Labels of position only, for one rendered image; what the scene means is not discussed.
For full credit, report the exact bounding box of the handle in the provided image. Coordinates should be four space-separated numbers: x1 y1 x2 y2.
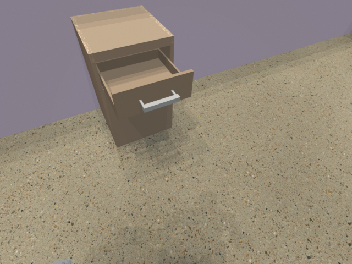
139 90 180 113

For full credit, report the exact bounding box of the drawer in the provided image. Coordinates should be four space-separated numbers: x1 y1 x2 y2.
96 48 194 120

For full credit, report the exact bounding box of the cabinet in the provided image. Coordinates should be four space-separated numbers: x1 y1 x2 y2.
70 5 174 147

